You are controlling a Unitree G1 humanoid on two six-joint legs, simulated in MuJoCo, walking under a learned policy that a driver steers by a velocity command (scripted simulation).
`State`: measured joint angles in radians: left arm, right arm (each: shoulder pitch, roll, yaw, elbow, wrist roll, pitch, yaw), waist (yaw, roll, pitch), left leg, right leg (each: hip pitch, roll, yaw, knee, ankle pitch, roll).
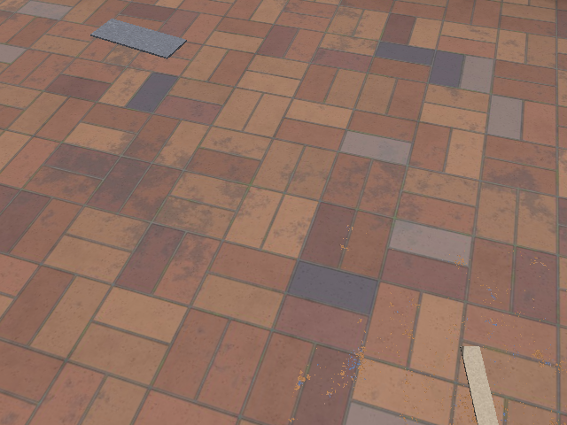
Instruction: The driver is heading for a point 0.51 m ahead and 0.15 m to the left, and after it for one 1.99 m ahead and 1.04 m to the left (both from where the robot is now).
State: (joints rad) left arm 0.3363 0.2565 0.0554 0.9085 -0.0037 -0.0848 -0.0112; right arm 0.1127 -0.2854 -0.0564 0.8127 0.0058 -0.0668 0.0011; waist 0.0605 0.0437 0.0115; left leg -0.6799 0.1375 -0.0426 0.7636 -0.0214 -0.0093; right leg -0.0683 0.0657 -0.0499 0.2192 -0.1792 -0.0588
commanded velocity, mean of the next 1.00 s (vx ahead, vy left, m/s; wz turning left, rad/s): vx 0.50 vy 0.00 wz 0.19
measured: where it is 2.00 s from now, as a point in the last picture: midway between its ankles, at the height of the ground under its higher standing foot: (212, 227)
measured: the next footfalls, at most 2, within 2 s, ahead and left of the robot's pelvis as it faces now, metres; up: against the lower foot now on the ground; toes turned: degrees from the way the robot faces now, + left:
left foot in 0.20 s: +0.29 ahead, +0.16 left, +0.00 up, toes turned +2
right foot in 0.72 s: +0.60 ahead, -0.08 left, +0.00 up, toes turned +4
